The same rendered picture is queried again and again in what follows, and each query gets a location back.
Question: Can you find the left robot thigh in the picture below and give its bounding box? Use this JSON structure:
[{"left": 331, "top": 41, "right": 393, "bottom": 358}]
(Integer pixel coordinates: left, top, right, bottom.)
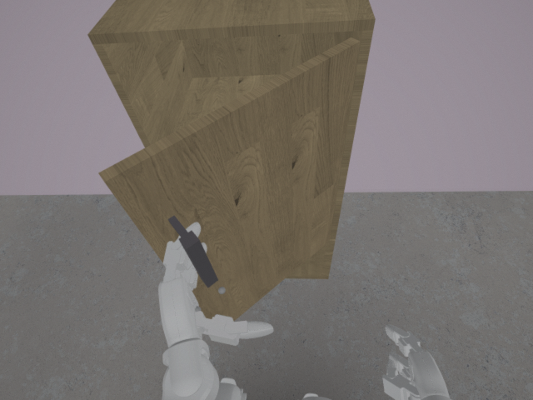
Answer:
[{"left": 215, "top": 382, "right": 247, "bottom": 400}]

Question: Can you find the cupboard door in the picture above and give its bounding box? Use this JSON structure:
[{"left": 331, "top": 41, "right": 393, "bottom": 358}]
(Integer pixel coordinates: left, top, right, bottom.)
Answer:
[{"left": 98, "top": 37, "right": 360, "bottom": 321}]

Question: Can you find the right robot hand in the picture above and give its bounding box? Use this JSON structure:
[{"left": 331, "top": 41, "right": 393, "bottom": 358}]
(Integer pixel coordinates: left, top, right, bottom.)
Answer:
[{"left": 382, "top": 324, "right": 450, "bottom": 400}]

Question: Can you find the handle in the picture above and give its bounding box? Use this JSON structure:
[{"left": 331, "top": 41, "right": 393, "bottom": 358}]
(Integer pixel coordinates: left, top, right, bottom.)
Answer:
[{"left": 168, "top": 216, "right": 218, "bottom": 288}]

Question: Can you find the left robot forearm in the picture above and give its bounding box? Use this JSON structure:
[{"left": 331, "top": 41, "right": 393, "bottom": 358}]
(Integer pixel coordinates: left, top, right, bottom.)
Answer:
[{"left": 162, "top": 338, "right": 219, "bottom": 400}]

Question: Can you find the left robot hand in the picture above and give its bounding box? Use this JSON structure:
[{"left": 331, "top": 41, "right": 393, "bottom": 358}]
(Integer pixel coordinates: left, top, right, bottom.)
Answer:
[{"left": 158, "top": 222, "right": 273, "bottom": 347}]

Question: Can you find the robot left shin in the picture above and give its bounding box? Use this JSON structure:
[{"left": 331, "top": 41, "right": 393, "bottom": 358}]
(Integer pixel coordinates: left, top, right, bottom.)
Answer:
[{"left": 221, "top": 377, "right": 236, "bottom": 385}]

